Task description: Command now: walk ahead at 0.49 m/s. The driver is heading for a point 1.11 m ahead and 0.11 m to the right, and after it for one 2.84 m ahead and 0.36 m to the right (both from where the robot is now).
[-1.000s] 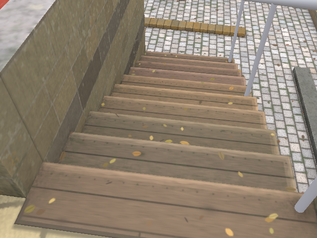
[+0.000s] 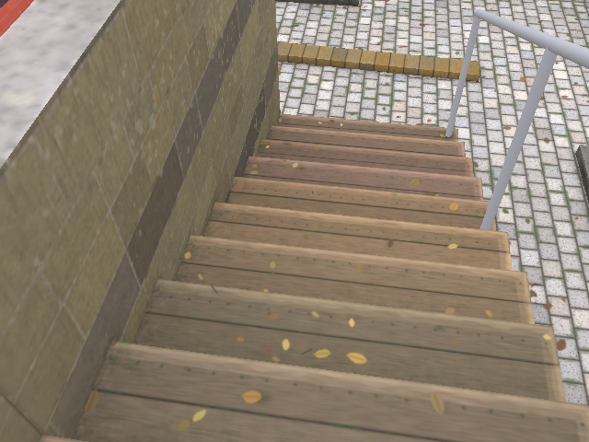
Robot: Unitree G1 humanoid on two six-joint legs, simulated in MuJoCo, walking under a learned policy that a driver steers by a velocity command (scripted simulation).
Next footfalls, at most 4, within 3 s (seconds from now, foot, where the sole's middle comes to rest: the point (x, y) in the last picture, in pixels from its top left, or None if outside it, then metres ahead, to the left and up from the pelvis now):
0.28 left None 0.30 0.08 -0.78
0.92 right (350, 426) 0.59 -0.08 -0.93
1.46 left None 0.55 0.11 -0.93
2.02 right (373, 381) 0.71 -0.15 -0.93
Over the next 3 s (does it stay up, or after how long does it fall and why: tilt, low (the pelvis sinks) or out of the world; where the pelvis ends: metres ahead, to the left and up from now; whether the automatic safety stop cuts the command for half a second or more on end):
stays up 1.21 -0.14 -0.47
